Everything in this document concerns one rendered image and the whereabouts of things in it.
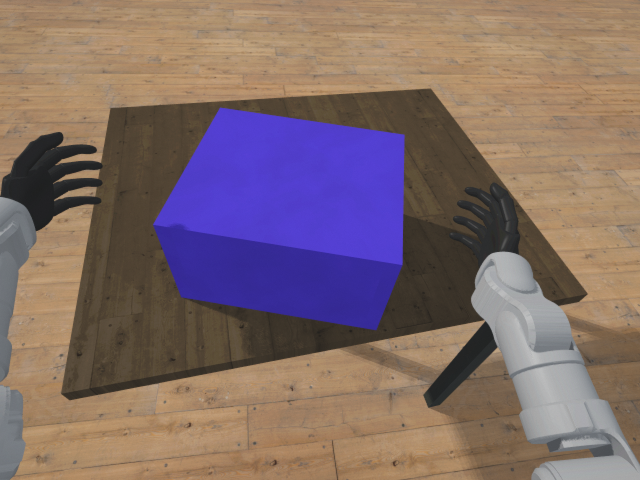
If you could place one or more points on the carton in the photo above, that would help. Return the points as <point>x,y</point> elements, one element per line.
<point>288,216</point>

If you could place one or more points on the robot right hand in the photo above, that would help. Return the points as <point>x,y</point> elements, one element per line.
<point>501,222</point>

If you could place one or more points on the left robot upper arm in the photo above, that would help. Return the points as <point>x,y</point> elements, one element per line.
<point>12,445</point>

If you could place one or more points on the right robot upper arm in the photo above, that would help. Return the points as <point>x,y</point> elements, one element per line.
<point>595,468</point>

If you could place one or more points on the robot left hand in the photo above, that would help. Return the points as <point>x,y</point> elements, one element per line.
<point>34,172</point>

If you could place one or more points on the robot left forearm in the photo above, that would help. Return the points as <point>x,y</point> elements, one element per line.
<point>17,237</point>

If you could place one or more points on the robot right forearm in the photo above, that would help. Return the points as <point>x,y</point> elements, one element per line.
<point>561,407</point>

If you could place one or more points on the table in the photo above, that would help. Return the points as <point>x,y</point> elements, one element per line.
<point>131,326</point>

